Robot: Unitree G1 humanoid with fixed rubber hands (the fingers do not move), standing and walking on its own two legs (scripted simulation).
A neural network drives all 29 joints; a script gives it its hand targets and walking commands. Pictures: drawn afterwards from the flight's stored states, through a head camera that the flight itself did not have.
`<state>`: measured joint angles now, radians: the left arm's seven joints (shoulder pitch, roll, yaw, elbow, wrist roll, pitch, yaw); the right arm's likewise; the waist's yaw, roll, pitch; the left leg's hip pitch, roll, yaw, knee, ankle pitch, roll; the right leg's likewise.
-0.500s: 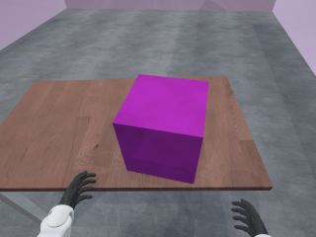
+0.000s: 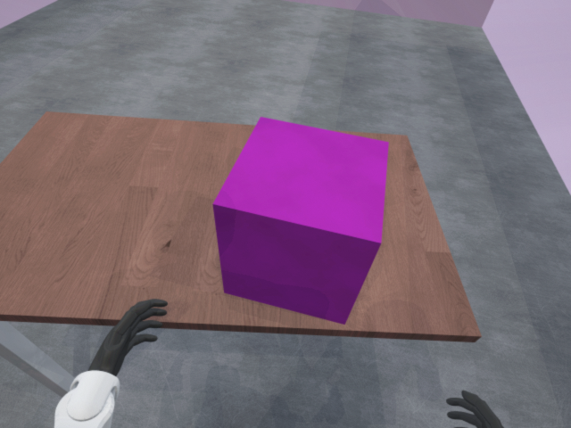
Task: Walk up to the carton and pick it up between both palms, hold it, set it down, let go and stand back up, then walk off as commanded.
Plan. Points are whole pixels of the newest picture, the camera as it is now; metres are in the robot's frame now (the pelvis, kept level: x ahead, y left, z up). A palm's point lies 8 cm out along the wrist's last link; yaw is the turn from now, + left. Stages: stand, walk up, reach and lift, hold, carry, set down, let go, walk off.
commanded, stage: stand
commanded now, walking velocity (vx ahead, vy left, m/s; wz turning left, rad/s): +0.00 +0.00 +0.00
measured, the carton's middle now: (302, 220) +0.42 -0.01 +0.04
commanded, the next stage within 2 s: walk off in 1.42 s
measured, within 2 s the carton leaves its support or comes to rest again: neither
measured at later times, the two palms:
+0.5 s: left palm (114, 358) +0.20 +0.24 -0.01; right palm out of the picture +0.14 -0.29 -0.07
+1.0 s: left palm (114, 358) +0.20 +0.24 -0.01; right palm out of the picture +0.14 -0.29 -0.07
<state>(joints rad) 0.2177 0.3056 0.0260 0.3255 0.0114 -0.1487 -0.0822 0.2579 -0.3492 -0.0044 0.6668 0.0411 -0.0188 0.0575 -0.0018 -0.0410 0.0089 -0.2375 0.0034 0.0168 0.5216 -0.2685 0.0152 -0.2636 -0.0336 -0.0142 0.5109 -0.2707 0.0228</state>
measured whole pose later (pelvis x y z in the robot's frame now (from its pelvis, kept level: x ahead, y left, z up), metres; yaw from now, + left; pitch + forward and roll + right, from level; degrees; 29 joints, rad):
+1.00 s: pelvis +0.02 +0.00 +0.00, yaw +0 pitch -1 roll +0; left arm 0.28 0.33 0.01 0.33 0.02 -0.21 -0.08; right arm 0.26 -0.36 0.00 0.67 0.04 -0.03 0.05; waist 0.00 -0.04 -0.03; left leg -0.24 0.00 0.02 0.52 -0.27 0.02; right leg -0.27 -0.04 -0.01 0.52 -0.24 0.02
